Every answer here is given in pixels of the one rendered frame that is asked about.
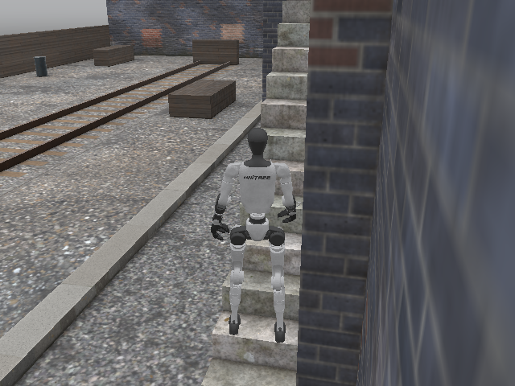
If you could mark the right robot upper arm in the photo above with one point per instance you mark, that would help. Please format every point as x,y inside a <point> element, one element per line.
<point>282,170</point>

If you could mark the right robot forearm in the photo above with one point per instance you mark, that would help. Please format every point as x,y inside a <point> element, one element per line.
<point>291,210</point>

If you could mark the right robot hand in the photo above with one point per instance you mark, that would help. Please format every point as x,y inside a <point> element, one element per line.
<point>286,220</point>

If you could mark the left robot hand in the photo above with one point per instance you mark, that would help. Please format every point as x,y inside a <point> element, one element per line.
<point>223,228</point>

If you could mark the left robot shin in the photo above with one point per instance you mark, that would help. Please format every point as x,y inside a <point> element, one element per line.
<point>234,298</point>

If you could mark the left robot forearm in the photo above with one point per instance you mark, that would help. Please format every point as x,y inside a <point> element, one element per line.
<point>218,212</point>

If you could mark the humanoid robot head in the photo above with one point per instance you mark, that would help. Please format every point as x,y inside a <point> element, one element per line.
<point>257,139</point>

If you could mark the left robot upper arm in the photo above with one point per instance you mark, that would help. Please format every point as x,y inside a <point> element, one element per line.
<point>232,170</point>

